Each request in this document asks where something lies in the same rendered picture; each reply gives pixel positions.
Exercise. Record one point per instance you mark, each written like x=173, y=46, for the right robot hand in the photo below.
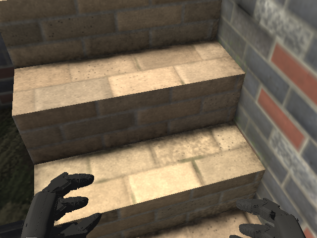
x=285, y=225

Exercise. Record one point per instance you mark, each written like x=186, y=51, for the left robot hand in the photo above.
x=49, y=206

